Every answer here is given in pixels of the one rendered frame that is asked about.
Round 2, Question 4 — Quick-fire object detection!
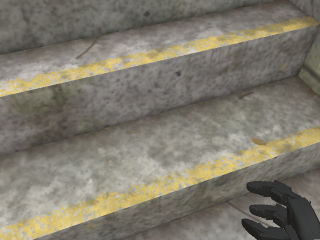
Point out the right robot hand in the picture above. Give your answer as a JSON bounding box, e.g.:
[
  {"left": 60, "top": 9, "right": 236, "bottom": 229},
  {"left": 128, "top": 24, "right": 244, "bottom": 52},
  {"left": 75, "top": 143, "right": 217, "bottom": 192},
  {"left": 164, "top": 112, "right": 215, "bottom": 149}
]
[{"left": 241, "top": 180, "right": 320, "bottom": 240}]

